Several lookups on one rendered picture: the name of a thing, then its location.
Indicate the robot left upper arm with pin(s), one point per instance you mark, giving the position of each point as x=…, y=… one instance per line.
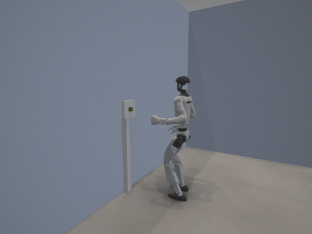
x=178, y=101

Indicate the right robot hand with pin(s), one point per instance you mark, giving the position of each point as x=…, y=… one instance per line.
x=174, y=128

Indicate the humanoid robot head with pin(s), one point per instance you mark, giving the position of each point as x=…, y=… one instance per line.
x=182, y=80

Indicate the left robot thigh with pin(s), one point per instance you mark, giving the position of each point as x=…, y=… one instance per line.
x=175, y=142

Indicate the robot left forearm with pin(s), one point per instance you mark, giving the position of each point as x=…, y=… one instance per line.
x=176, y=120

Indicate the left robot hand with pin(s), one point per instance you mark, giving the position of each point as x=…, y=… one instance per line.
x=154, y=120

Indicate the robot right upper arm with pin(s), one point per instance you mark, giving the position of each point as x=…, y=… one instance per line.
x=192, y=110

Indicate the panel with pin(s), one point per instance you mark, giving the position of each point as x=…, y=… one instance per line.
x=126, y=142

